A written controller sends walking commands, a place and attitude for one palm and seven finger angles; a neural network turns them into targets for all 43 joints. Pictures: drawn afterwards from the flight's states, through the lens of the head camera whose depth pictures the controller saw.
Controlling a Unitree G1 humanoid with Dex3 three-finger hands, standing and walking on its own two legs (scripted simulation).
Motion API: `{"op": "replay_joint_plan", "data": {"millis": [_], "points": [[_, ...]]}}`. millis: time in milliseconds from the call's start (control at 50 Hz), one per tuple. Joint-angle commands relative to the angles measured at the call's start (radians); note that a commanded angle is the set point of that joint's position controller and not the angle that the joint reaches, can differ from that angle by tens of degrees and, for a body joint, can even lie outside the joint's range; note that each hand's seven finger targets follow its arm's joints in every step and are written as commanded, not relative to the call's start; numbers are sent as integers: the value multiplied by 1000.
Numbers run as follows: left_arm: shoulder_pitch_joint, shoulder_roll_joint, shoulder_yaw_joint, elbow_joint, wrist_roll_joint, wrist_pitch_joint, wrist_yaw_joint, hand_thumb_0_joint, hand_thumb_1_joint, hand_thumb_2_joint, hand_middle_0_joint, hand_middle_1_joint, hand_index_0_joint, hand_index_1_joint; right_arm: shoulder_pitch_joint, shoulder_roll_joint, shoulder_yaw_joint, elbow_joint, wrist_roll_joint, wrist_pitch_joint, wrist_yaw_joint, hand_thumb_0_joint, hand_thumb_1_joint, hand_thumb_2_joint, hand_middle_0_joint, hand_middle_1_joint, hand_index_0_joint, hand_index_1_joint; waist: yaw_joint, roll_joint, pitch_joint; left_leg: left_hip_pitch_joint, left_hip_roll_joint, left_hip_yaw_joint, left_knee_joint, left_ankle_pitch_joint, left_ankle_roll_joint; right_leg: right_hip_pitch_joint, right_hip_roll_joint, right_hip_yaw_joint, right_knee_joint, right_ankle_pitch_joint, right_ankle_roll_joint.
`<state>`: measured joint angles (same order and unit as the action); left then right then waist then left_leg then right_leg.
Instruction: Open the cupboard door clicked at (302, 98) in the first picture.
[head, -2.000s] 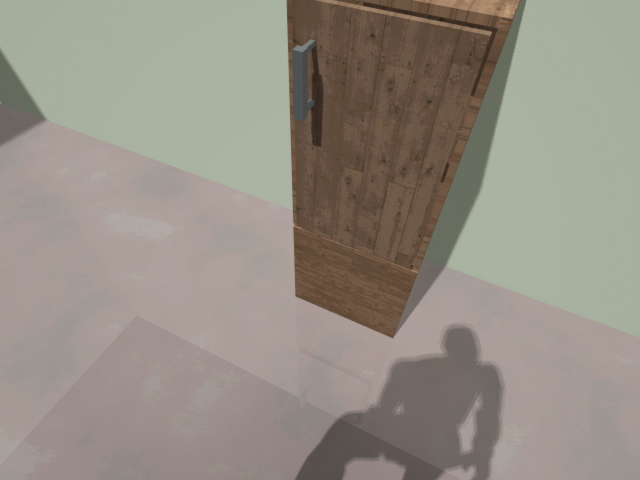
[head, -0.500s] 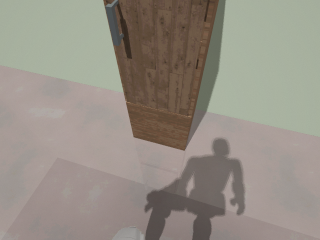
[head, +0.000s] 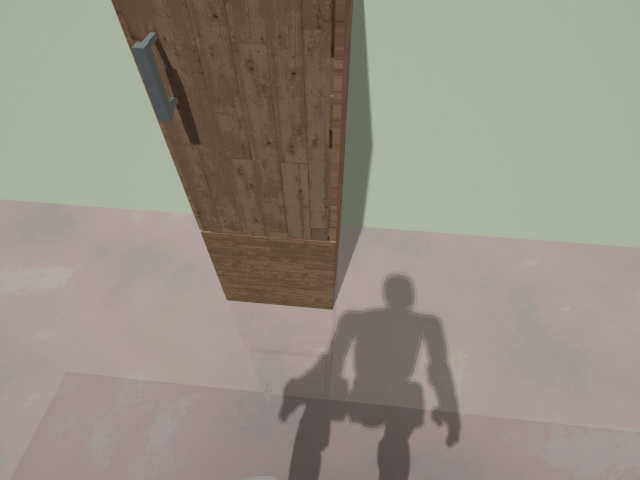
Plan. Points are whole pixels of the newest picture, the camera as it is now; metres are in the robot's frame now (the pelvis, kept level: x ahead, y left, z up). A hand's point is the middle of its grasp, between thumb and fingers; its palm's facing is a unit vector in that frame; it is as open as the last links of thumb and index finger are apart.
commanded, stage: take the last steps up to it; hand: left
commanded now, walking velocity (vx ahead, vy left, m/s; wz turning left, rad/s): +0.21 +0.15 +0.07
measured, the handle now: (158, 78) +0.72 +0.33 +0.12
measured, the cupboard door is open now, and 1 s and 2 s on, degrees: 0 0 0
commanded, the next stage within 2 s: come to a stop and stand still in 0.32 s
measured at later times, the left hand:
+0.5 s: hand (179, 455) +0.17 +0.22 -0.16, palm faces +0.02 -0.98 -0.20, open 7.4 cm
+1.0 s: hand (177, 467) +0.16 +0.23 -0.17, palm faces +0.07 -0.96 -0.27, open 7.4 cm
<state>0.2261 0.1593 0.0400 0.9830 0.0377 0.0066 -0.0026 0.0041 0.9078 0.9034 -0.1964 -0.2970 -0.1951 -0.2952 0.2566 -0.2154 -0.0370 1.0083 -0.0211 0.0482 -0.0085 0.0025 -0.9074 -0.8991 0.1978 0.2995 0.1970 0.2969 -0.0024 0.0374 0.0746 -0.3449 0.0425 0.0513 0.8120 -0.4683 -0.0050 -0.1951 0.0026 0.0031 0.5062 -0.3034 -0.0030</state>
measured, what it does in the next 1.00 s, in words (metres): walks ahead: left foot, then right foot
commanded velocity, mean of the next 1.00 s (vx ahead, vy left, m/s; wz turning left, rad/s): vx -0.02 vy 0.05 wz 0.01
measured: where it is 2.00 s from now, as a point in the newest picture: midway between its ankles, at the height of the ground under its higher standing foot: outside the picture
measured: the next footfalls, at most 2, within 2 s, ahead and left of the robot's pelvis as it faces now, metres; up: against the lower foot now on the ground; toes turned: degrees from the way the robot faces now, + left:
left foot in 0.16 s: +0.16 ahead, +0.14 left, +0.00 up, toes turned +3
right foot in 0.52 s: +0.17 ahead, -0.07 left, +0.00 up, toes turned +0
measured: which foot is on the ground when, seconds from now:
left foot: up 0.00-0.14, down 0.16-1.00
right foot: down 0.00-0.18, up 0.20-0.50, down 0.52-1.00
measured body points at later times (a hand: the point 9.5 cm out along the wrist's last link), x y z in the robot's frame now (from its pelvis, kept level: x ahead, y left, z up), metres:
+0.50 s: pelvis +0.10 +0.05 +0.00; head +0.12 +0.04 +0.45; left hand +0.17 +0.28 -0.15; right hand +0.05 -0.16 -0.16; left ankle +0.06 +0.13 -0.73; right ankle +0.15 -0.05 -0.73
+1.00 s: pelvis +0.13 +0.03 +0.00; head +0.17 +0.02 +0.44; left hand +0.16 +0.28 -0.15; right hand +0.17 -0.22 -0.16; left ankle +0.07 +0.13 -0.72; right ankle +0.13 -0.07 -0.73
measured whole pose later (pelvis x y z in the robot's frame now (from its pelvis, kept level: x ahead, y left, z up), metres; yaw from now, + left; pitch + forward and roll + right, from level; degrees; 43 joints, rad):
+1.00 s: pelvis +0.13 +0.03 +0.00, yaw +1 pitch -1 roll +0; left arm 0.22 0.19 0.04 1.02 0.02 0.00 0.05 0.00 0.91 0.90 -0.20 -0.30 -0.19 -0.30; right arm 0.23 -0.19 -0.04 1.01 0.00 0.03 -0.04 0.00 -0.91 -0.90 0.20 0.30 0.20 0.30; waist 0.01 0.02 0.10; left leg -0.20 0.00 0.05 0.68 -0.41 0.02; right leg -0.25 0.02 -0.03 0.58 -0.31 -0.03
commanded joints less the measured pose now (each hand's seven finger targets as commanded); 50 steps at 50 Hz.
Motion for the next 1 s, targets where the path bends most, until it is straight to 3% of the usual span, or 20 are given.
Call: {"op": "replay_joint_plan", "data": {"millis": [0,120,160,180,240,300,400,460,500,540,580,640,700,780,860,900,920,940,960,980], "points": [[66,196,59,-20,0,-28,27,0,900,900,-200,-300,-200,-300,-3,-58,-20,-67,1,-50,11,0,-900,-900,200,300,200,300,30,-227,24,-172,18,-43,20,2,7,111,-292,273,-264,75,-196],[48,165,56,-5,-12,-19,16,0,900,900,-200,-300,-200,-300,190,-59,-11,10,1,-74,6,0,-900,-900,200,300,200,300,-40,-62,-25,263,-32,-5,-385,178,11,-140,-161,67,-90,-140,-86],[45,80,37,-36,-15,-10,9,0,900,900,-200,-300,-200,-300,317,-178,-42,30,-16,-71,-15,0,-900,-900,200,300,200,300,-73,285,-40,342,260,-425,-588,21,173,-343,20,-122,318,-308,-16],[1,90,30,-55,-6,-10,10,0,900,900,-200,-300,-200,-300,318,-164,-38,23,-10,-62,-18,0,-900,-900,200,300,200,300,-73,205,13,303,296,-482,-617,-20,230,-396,-13,-62,455,-307,-37],[-30,78,27,-31,-9,-20,3,0,900,900,-200,-300,-200,-300,210,-94,-7,2,-7,-72,-23,0,-900,-900,200,300,200,300,-32,90,63,168,231,-356,-628,144,221,-357,-78,-17,536,-161,-43],[3,57,16,-11,-14,-20,0,0,900,900,-200,-300,-200,-300,191,-81,1,15,-3,-84,-30,0,-900,-900,200,300,200,300,-9,59,-10,226,188,-235,-590,402,223,-288,-73,-46,417,-111,-25],[10,36,11,-6,-14,-20,10,0,900,900,-200,-300,-200,-300,195,-64,0,40,-2,-75,-26,0,-900,-900,200,300,200,300,0,38,-17,193,177,-174,-555,431,218,-156,-43,-81,203,-53,-18],[85,43,15,35,-16,-25,27,0,900,900,-200,-300,-200,-300,151,-17,15,47,13,-74,-36,0,-900,-900,200,300,200,300,49,-75,3,69,114,-99,-439,477,118,80,-65,-18,-78,223,-3],[127,130,19,62,-18,-37,41,0,900,900,-200,-300,-200,-300,187,14,19,51,26,-66,-30,0,-900,-900,200,300,200,300,20,-222,-4,9,-12,-30,-361,155,21,118,-279,233,-159,483,-106],[50,137,15,56,-25,-30,42,0,900,900,-200,-300,-200,-300,224,39,16,87,21,-44,-27,0,-900,-900,200,300,200,300,-22,-171,-11,135,-17,-39,-365,134,14,-5,-297,203,-139,471,-163],[28,109,13,49,-27,-24,51,0,900,900,-200,-300,-200,-300,217,33,14,96,19,-37,-30,0,-900,-900,200,300,200,300,-22,-215,-29,158,14,-47,-378,302,18,16,-221,120,-78,580,-134],[56,114,24,38,-27,-14,58,0,900,900,-200,-300,-200,-300,186,-10,-1,76,14,-42,-43,0,-900,-900,200,300,200,300,-1,-44,-119,198,57,-55,-340,724,17,90,-184,68,48,790,-106],[25,121,33,8,-26,-2,60,0,900,900,-200,-300,-200,-300,161,-40,-17,42,13,-30,-51,0,-900,-900,200,300,200,300,-5,68,-150,272,117,-82,-329,1026,31,29,-134,7,110,634,-81],[-31,87,33,-22,-19,22,55,0,900,900,-200,-300,-200,-300,102,-73,-22,14,1,-26,-54,0,-900,-900,200,300,200,300,-9,71,-56,311,245,-178,-408,1169,153,-143,-16,-25,248,-74,-36],[0,79,32,-6,-19,23,48,0,900,900,-200,-300,-200,-300,32,-92,-20,-1,-5,-28,-54,0,-900,-900,200,300,200,300,14,95,-15,297,221,-145,-381,1101,167,-118,-17,-3,184,-60,-32],[60,90,28,16,-17,8,43,0,900,900,-200,-300,-200,-300,18,-96,-21,-2,6,-30,-49,0,-900,-900,200,300,200,300,33,46,-70,304,151,-102,-304,961,103,-14,-26,4,-6,202,-31],[191,142,22,56,-16,-37,74,0,900,900,-200,-300,-200,-300,-62,-139,-35,-72,41,-61,-25,0,-900,-900,200,300,200,300,83,-4,-205,259,121,-31,-59,979,37,72,-87,7,-89,508,-13],[177,195,32,2,-19,-38,74,0,900,900,-200,-300,-200,-300,-21,-46,-25,-140,30,-70,-14,0,-900,-900,200,300,200,300,44,-196,-191,47,-16,-28,24,290,19,165,-255,263,-45,870,-105],[155,183,14,-7,-18,-45,69,0,900,900,-200,-300,-200,-300,-40,-16,-18,-136,30,-61,-21,0,-900,-900,200,300,200,300,37,-143,-167,3,-36,-71,62,-34,16,149,-331,314,-52,952,-197],[96,165,13,-11,-14,-51,70,0,900,900,-200,-300,-200,-300,-39,-8,-20,-130,22,-46,-19,0,-900,-900,200,300,200,300,7,-106,-163,-24,-9,-81,25,-67,23,162,-299,229,-35,920,-203]]}}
